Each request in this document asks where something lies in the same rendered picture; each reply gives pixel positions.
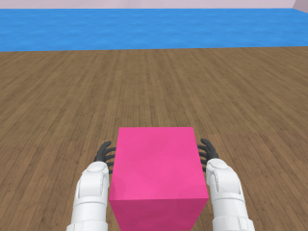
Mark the robot left forearm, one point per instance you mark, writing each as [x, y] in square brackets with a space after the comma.
[91, 199]

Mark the carton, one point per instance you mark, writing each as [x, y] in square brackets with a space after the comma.
[158, 182]

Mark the right robot hand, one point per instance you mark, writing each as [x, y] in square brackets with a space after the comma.
[210, 152]

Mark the robot right forearm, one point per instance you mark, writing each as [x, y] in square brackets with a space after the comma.
[227, 197]

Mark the left robot hand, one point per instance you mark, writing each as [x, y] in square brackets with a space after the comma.
[101, 154]

